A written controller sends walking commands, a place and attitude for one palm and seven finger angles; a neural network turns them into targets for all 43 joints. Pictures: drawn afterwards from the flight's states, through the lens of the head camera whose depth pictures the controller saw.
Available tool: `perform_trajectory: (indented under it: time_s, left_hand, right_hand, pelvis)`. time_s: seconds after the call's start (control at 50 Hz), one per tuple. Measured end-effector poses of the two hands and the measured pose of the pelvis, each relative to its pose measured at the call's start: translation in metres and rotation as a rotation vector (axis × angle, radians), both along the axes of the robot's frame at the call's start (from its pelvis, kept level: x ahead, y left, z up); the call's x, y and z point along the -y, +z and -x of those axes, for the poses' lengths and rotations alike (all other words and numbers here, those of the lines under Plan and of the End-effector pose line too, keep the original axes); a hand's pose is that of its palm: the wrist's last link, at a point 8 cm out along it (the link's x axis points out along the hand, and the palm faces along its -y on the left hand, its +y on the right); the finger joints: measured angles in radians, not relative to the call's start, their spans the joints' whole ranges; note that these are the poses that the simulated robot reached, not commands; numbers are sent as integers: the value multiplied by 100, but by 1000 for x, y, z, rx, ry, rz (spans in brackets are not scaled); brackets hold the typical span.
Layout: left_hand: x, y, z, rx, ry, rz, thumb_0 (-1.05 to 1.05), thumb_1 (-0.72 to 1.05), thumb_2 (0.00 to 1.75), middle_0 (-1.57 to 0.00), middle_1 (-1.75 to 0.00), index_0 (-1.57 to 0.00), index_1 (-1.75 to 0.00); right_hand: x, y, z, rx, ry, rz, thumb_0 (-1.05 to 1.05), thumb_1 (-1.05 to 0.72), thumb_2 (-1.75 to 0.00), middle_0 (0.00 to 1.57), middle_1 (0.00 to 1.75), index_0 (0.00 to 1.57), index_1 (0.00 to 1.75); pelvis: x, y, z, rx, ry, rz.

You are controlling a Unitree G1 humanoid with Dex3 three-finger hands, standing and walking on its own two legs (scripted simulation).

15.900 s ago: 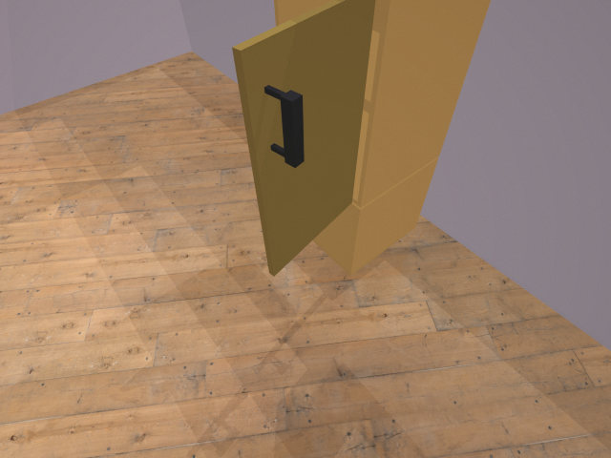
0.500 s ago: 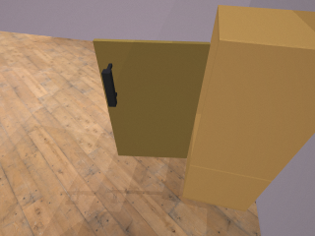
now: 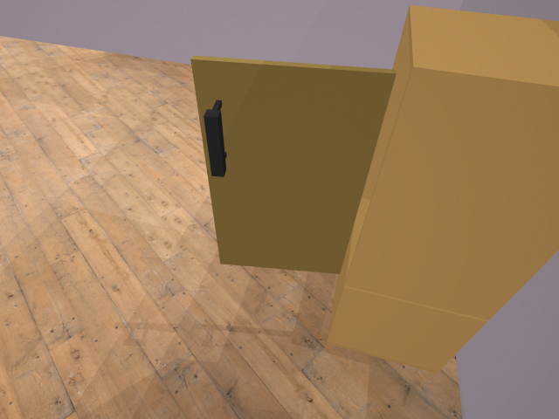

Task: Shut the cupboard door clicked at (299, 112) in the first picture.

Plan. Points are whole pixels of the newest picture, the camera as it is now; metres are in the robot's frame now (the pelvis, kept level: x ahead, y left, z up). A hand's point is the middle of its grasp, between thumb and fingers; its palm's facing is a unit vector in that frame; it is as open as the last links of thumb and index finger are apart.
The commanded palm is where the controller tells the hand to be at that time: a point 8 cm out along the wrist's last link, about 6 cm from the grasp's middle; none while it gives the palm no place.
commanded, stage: come to a stop and stand still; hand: left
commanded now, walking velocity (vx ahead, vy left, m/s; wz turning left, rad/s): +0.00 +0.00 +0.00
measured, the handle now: (218, 138) +0.58 +0.16 +0.11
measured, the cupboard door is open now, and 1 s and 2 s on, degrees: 100 100 100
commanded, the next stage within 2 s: look again from close up in 0.06 s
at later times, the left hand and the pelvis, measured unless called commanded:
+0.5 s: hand out of the picture -0.01 +0.15 -0.17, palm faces +0.04 -0.98 -0.17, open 7.3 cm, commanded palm none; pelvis +0.02 -0.01 +0.00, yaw +0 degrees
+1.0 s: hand out of the picture +0.05 +0.14 -0.18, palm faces +0.04 -0.99 -0.16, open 7.3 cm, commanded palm none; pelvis +0.07 -0.02 +0.00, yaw +0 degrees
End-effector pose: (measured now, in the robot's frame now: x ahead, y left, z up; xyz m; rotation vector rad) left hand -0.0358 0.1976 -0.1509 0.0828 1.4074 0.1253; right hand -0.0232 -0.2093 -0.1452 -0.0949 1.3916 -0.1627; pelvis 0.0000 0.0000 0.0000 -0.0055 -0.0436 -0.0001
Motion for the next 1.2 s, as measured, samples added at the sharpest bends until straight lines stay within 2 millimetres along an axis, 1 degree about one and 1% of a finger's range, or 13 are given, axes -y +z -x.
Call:
perform_trajectory:
  time_s: [0.12, 0.18, 0.34, 0.44, 0.56, 0.7, 0.84, 0.94, 1.06, 1.12, 1.2]
  left_hand:
    - [-3, 1, -5, 20, 4, -7, 0, 91, 90, -20, -30, -20, -30]
    - [-5, 2, -7, 21, 6, -14, 0, 91, 90, -20, -30, -20, -30]
    - [-9, 5, -11, 3, 5, -32, 0, 91, 90, -20, -30, -20, -30]
    - [-8, 8, -17, -10, 2, -40, 0, 91, 90, -20, -30, -20, -30]
    - [-2, 10, -32, -8, -6, -41, 0, 91, 90, -20, -30, -20, -30]
    - [7, 10, -58, 26, -21, -35, 0, 91, 90, -20, -30, -20, -30]
    - [6, 9, -73, 41, -25, -43, 1, 92, 90, -20, -30, -20, -30]
    - [6, 6, -79, 34, -7, -34, 1, 92, 90, -20, -30, -20, -30]
    - [7, 1, -88, -3, 4, -19, 1, 91, 90, -20, -30, -20, -30]
    - [7, -1, -98, -20, -3, -21, 0, 91, 90, -20, -30, -20, -30]
    - [12, 0, -121, -11, -7, -40, 1, 91, 90, -20, -30, -20, -30]
  right_hand:
    - [0, 0, -18, 43, 14, 1, 1, -91, -90, 20, 30, 20, 29]
    - [4, 1, -24, 50, 20, 8, 1, -91, -89, 20, 30, 20, 29]
    - [13, 2, -32, 42, 25, 19, 1, -91, -90, 20, 30, 20, 29]
    - [17, 2, -35, 23, 24, 18, 1, -91, -90, 20, 30, 20, 29]
    - [21, 3, -40, 4, 22, 12, 1, -91, -90, 20, 30, 20, 29]
    - [23, 4, -50, 0, 21, 6, 1, -91, -90, 20, 30, 20, 29]
    - [25, 3, -61, 3, 24, 2, 1, -91, -90, 20, 30, 20, 29]
    - [29, 1, -67, -11, 22, 10, 1, -91, -90, 20, 30, 20, 29]
    - [30, -1, -80, -22, 6, 25, 1, -91, -90, 20, 30, 20, 29]
    - [30, -4, -88, -21, -8, 26, 1, -91, -90, 20, 30, 20, 29]
    - [30, -9, -99, -42, -15, 20, 1, -91, -90, 20, 30, 20, 29]
  pelvis:
    - [-1, 0, 0, -2, 4, -3]
    - [-1, 0, -2, -6, 5, -4]
    - [1, 1, -9, -13, 8, -11]
    - [5, 2, -17, -20, 8, -12]
    - [11, 4, -27, -23, 7, -12]
    - [18, 5, -37, -19, 7, -12]
    - [22, 5, -46, -18, 3, -9]
    - [22, 1, -61, -25, -2, -5]
    - [20, -3, -85, -35, -11, -8]
    - [21, -6, -98, -37, -20, -17]
    - [26, -8, -115, -39, -22, -15]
